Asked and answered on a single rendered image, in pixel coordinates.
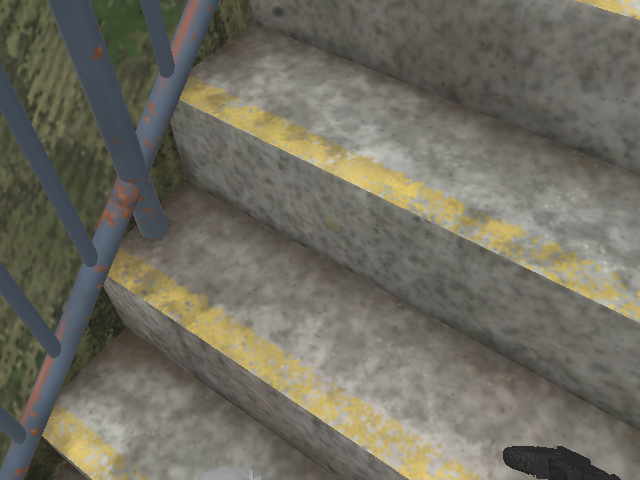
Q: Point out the robot right hand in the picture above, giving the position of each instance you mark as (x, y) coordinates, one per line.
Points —
(553, 464)

